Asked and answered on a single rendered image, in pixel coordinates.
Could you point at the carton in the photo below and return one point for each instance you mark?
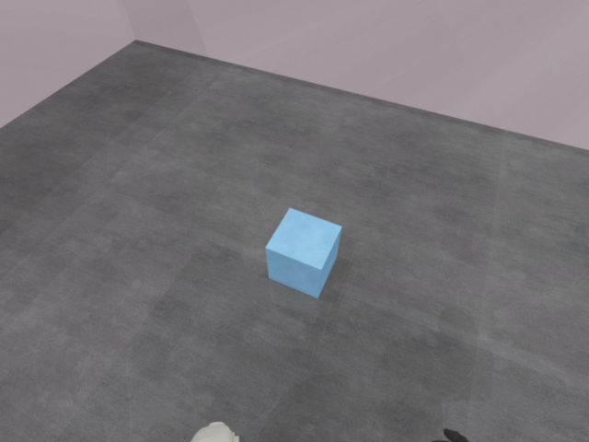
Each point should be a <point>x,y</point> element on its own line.
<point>302,251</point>

